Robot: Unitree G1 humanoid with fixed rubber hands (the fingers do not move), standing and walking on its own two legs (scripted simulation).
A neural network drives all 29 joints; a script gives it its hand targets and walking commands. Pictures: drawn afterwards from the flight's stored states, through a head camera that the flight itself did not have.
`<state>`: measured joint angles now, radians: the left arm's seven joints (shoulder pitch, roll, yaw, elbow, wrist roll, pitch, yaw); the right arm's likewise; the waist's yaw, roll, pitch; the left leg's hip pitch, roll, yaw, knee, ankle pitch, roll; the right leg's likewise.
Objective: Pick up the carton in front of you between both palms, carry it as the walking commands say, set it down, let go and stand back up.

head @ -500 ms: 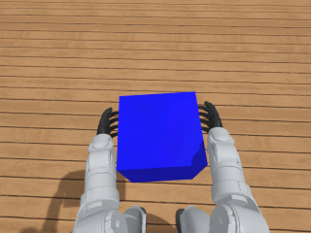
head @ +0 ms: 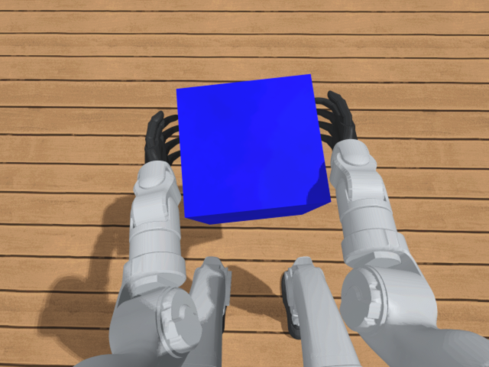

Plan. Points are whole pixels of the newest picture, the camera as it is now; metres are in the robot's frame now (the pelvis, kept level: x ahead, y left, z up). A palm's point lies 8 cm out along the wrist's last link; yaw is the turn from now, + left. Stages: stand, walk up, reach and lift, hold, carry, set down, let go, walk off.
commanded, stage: set down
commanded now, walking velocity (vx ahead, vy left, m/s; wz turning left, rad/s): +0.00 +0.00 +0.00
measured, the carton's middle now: (250, 163) +0.44 +0.02 -0.14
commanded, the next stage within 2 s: none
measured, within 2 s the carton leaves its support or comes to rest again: rests again in 1.62 s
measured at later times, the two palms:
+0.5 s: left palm (176, 172) +0.44 +0.18 -0.22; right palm (311, 148) +0.49 -0.11 -0.21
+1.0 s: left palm (188, 180) +0.46 +0.18 -0.37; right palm (296, 157) +0.53 -0.11 -0.37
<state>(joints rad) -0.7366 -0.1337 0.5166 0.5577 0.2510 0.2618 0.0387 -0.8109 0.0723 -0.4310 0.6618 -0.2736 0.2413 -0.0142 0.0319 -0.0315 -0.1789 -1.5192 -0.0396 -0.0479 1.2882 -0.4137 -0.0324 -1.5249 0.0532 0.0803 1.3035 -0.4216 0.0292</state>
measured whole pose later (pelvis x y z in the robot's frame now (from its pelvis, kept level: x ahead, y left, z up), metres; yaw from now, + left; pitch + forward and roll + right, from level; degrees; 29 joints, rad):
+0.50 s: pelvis -0.03 -0.01 -0.13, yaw +1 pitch +46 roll +2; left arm -1.01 -0.04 0.55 0.60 0.20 0.32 0.06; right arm -1.15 -0.05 -0.39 0.79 -0.23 0.29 -0.05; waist 0.06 -0.04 -0.12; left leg -2.05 -0.05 -0.06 1.73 -0.48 -0.07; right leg -2.07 0.08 0.06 1.75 -0.48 0.02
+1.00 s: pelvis -0.04 -0.01 -0.23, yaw +2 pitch +43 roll +3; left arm -1.26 0.05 0.51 0.73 0.10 0.28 0.14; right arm -1.45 -0.24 -0.22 0.99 -0.10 0.25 -0.07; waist 0.08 -0.02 0.18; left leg -2.28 -0.07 -0.05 2.05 -0.52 -0.09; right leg -2.31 0.10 0.07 2.08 -0.52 0.04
